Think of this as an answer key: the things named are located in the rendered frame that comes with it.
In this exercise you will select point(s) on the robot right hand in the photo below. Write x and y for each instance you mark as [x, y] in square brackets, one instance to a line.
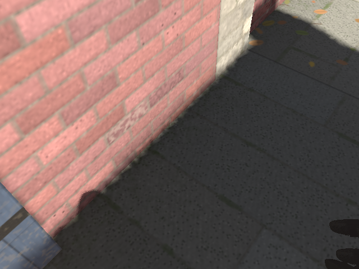
[348, 255]

